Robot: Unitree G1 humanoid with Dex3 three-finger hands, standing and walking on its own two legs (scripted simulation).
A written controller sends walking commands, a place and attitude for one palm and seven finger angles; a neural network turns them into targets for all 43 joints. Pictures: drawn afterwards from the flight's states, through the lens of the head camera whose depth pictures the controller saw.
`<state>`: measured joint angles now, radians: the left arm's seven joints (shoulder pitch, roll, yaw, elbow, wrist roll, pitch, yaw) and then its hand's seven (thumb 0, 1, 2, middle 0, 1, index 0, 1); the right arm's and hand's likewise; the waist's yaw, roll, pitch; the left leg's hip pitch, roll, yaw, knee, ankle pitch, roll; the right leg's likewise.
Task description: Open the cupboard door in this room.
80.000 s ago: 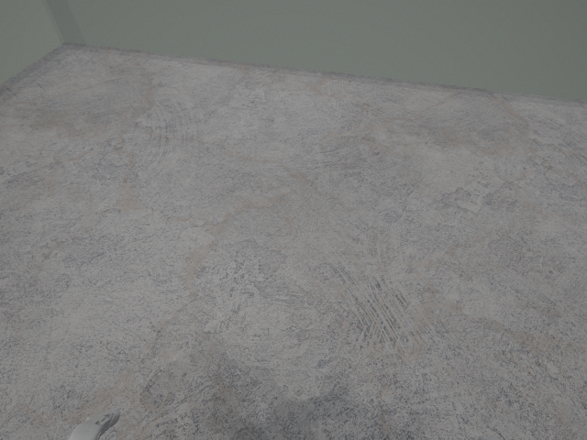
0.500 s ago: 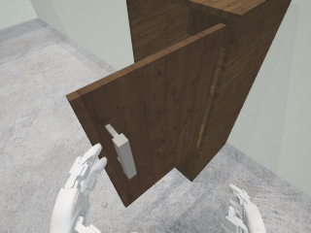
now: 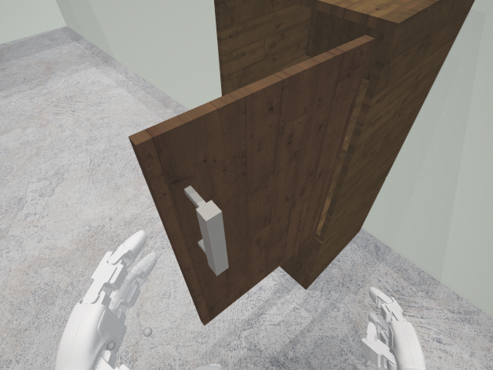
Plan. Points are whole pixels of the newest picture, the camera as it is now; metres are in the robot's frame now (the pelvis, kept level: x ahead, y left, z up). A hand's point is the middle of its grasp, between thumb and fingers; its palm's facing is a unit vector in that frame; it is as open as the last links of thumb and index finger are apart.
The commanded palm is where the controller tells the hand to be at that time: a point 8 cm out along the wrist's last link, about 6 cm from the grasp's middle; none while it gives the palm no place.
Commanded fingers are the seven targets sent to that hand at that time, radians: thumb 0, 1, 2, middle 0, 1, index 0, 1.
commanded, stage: draw the hand back to the body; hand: left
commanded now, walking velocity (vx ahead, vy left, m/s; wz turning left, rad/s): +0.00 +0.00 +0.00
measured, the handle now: (206, 232) +0.29 +0.09 +0.11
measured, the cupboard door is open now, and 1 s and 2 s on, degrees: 85 85 85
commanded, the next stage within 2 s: step back with the hand held close in 1.50 s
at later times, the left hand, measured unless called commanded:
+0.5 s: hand (89, 299) +0.17 +0.19 +0.15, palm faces +0.10 -0.97 -0.22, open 15.9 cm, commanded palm +0.13 +0.25 +0.17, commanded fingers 0.00 -0.15 0.45 -0.16 -0.30 -0.16 -0.30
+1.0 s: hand (41, 231) +0.22 +0.25 +0.20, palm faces +0.36 -0.84 -0.41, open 10.5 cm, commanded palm +0.17 +0.30 +0.22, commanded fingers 0.00 0.73 0.82 -0.19 -0.30 -0.19 -0.30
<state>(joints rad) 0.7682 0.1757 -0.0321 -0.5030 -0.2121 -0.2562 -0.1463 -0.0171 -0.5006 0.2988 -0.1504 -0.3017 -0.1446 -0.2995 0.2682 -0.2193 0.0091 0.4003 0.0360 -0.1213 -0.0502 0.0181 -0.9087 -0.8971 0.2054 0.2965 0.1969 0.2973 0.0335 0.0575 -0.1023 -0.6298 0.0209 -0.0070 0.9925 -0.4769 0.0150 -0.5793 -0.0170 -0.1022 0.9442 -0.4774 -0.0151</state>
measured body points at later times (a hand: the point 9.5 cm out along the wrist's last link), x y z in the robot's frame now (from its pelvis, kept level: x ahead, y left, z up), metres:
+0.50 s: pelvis +0.01 +0.01 +0.02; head -0.01 +0.01 +0.47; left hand +0.16 +0.25 +0.16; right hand +0.20 -0.20 -0.03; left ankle +0.02 +0.11 -0.68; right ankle +0.00 -0.11 -0.68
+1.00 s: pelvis +0.03 +0.01 +0.06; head +0.02 +0.00 +0.50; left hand +0.19 +0.29 +0.22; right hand +0.22 -0.20 -0.03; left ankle +0.02 +0.11 -0.68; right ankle +0.00 -0.11 -0.68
